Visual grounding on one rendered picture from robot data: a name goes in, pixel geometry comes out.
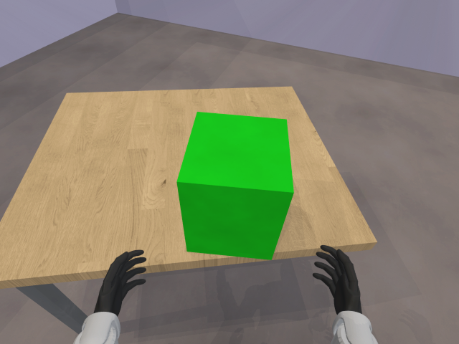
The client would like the carton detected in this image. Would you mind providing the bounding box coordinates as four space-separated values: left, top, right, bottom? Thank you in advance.
177 112 294 260

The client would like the table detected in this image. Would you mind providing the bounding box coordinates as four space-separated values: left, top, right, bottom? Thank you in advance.
0 87 377 334

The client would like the robot left hand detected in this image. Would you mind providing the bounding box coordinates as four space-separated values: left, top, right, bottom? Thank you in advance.
94 250 146 316

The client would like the left robot forearm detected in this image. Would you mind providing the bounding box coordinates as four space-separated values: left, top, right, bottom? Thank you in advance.
73 312 120 344

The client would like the right robot forearm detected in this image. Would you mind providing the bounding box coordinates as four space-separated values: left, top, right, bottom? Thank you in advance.
331 311 378 344

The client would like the robot right hand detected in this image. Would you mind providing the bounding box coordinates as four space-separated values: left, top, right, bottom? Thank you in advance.
313 245 362 314

